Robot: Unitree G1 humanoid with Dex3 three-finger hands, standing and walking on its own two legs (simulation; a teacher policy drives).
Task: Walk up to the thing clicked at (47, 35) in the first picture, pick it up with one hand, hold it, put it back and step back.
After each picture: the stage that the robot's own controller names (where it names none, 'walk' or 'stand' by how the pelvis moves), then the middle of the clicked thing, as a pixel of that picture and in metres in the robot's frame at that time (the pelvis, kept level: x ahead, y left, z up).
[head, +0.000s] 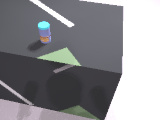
stand; (44, 32) +0.82 +0.22 -0.09
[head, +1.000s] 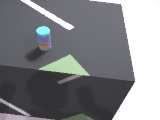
walk; (44, 39) +0.70 +0.18 -0.07
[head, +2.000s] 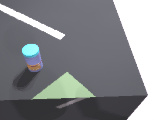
stand; (33, 58) +0.51 +0.22 -0.05
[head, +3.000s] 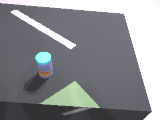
stand; (44, 65) +0.52 +0.18 -0.08
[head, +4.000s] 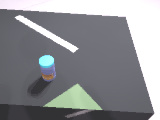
stand; (47, 68) +0.52 +0.17 -0.09
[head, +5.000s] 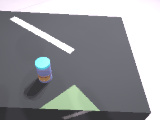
stand; (44, 70) +0.52 +0.18 -0.09
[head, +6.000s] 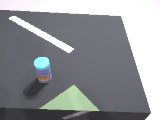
stand; (43, 70) +0.51 +0.19 -0.09
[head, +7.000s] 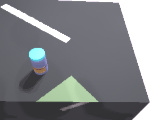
rise first; (39, 61) +0.51 +0.20 -0.08
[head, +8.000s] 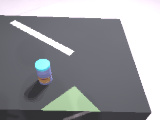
rise first; (44, 72) +0.51 +0.21 -0.08
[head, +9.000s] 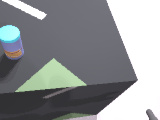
go down; (12, 43) +0.52 +0.20 -0.02
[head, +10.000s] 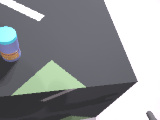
go down; (8, 45) +0.51 +0.20 -0.01
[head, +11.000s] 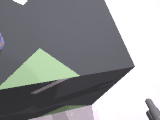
close in; out of the picture +0.52 +0.22 +0.03
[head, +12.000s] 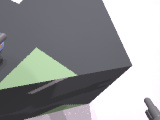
close; out of the picture +0.52 +0.21 +0.03
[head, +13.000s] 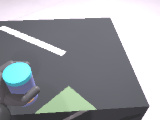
lift; (22, 85) +0.29 +0.17 +0.14
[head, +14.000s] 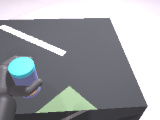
hold; (26, 78) +0.33 +0.17 +0.12
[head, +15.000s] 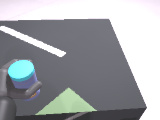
hold; (25, 81) +0.33 +0.17 +0.11
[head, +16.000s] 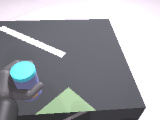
hold; (27, 82) +0.33 +0.17 +0.11
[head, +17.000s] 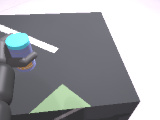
crouch; (22, 53) +0.43 +0.18 +0.12
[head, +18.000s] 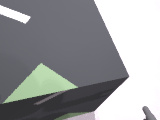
lower; out of the picture +0.53 +0.23 +0.08
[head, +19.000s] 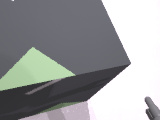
lower; out of the picture +0.52 +0.22 +0.03
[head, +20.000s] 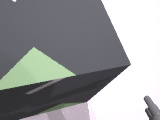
lower; out of the picture +0.52 +0.22 +0.03
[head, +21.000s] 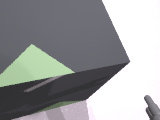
lower; out of the picture +0.53 +0.22 +0.03
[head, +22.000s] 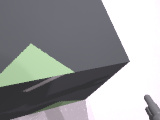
lower; out of the picture +0.53 +0.23 +0.03
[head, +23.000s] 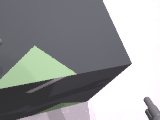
open; out of the picture +0.52 +0.22 +0.03
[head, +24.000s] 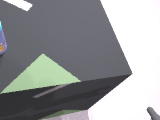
sink last; out of the picture +0.52 +0.22 +0.01
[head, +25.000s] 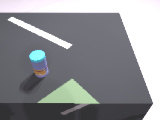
sink last; (39, 64) +0.53 +0.22 -0.03
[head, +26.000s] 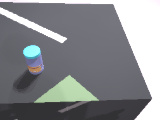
stand; (34, 60) +0.51 +0.21 -0.02
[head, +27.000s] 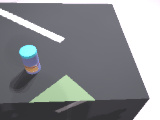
stand; (30, 60) +0.52 +0.22 -0.02
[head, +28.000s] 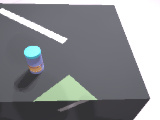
stand; (34, 60) +0.52 +0.21 -0.03
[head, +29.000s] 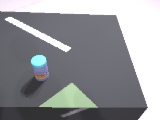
stand; (40, 68) +0.53 +0.20 -0.09
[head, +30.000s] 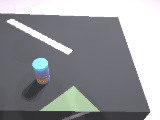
stand; (41, 71) +0.51 +0.19 -0.09
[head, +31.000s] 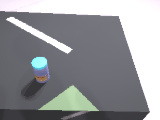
stand; (41, 70) +0.51 +0.19 -0.09
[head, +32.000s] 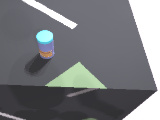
walk; (46, 45) +0.56 +0.15 -0.05
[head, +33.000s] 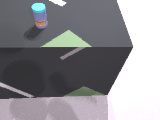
walk; (40, 16) +0.77 +0.24 -0.07
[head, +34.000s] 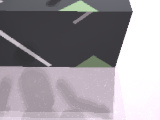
walk; out of the picture +1.11 +0.20 -0.06
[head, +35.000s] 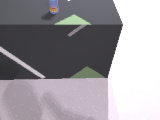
stand; (53, 4) +1.11 +0.21 -0.07
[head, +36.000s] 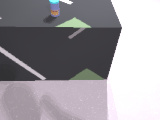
stand; (54, 7) +1.13 +0.20 -0.09
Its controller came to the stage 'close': yes
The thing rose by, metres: 0.20
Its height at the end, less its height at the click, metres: +0.00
